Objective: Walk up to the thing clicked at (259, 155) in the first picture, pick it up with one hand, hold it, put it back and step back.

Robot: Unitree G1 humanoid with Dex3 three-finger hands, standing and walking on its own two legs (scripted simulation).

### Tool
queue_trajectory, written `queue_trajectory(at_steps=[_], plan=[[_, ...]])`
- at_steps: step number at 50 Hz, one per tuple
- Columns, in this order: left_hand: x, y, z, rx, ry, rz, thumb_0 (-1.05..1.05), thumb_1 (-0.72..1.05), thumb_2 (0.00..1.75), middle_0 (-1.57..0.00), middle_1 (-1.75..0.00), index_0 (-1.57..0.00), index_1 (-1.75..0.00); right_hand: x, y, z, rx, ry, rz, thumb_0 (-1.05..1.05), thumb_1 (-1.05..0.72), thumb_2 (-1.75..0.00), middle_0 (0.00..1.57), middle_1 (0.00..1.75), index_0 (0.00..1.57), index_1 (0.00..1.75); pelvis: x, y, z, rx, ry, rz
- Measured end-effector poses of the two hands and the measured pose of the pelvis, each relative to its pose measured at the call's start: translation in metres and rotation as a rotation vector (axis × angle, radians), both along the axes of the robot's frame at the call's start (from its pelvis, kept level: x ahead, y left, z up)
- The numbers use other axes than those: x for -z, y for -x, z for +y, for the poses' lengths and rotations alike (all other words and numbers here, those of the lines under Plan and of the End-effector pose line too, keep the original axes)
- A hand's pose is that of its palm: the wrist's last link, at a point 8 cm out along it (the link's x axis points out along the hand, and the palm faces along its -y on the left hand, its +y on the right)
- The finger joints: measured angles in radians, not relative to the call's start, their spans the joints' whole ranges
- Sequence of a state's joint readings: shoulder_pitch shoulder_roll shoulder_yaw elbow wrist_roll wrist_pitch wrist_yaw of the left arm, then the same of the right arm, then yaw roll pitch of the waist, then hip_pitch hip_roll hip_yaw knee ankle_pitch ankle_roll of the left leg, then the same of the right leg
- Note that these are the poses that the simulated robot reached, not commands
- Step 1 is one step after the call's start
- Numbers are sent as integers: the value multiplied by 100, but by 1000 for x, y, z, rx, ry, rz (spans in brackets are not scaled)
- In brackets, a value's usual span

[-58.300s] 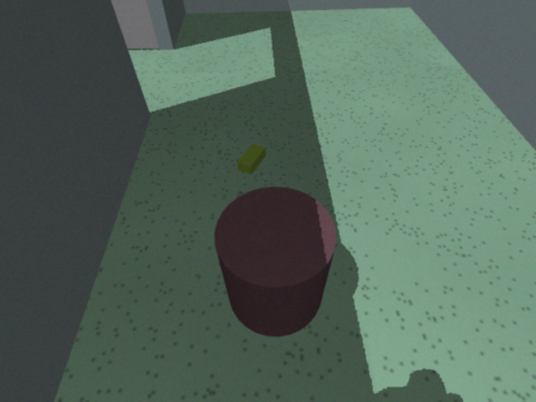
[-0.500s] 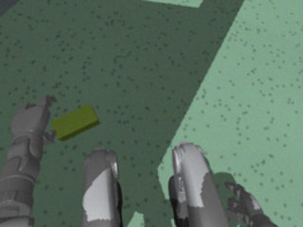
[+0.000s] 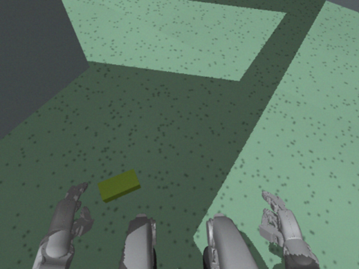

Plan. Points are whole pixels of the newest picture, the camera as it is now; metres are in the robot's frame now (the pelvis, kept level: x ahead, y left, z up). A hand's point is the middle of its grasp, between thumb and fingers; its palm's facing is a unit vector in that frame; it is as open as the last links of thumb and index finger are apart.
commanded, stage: home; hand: left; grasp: from above
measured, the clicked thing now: (119, 185) +0.46 +0.26 -0.57
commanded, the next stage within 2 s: none
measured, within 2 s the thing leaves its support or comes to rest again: neither
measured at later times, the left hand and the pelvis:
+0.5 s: hand (75, 229) +0.21 +0.18 +0.07, palm faces +0.10 -0.97 -0.21, open 7.4 cm; pelvis +0.06 +0.00 +0.12, yaw +2 degrees
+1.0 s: hand (78, 232) +0.21 +0.18 +0.07, palm faces +0.09 -0.97 -0.21, open 7.4 cm; pelvis +0.05 -0.01 +0.12, yaw +2 degrees
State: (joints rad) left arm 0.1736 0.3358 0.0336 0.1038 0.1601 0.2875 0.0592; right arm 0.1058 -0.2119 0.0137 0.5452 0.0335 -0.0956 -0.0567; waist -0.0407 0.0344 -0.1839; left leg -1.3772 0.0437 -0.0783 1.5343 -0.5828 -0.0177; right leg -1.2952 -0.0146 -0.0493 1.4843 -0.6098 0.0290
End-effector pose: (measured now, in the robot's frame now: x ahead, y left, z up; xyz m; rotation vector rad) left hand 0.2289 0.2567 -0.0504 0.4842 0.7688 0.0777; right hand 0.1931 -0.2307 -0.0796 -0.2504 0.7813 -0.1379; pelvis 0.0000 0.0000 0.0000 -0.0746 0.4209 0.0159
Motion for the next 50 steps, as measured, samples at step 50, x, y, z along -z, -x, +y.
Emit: queue_trajectory(at_steps=[50], plan=[[-146,43,-30,-218,256,15,1,90,90,-20,-30,-20,-30,-137,-14,-11,41,56,-192,1,-90,-89,20,30,20,30,-117,-52,-8,-33,-36,-249]])
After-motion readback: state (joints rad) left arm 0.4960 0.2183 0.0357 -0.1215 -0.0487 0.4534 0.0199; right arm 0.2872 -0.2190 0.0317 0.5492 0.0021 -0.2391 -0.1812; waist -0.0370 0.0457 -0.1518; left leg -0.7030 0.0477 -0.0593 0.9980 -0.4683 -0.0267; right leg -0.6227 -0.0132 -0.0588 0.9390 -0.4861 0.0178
